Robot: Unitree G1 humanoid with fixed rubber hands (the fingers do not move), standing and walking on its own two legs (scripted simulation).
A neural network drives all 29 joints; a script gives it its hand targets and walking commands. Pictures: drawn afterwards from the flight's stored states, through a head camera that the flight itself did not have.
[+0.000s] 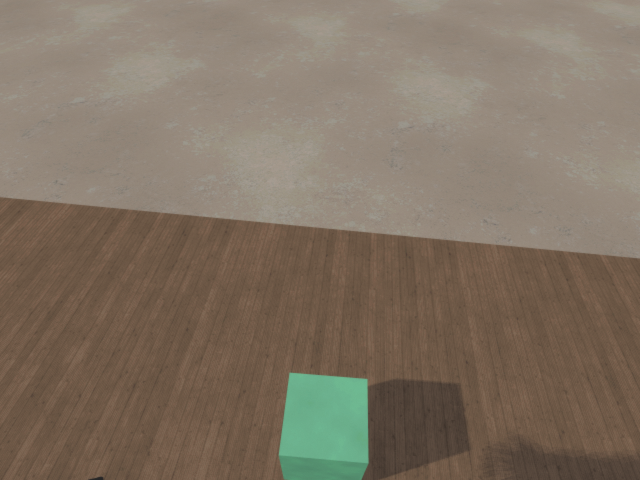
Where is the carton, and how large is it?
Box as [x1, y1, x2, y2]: [279, 373, 367, 479]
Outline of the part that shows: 289,373 279,449 279,458 284,479 360,479 367,465 366,379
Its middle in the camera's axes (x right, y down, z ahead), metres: +0.02 +0.54 +1.05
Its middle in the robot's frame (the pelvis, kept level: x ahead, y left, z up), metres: +0.39 -0.02 -0.66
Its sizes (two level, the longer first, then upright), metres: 0.210 0.200 0.250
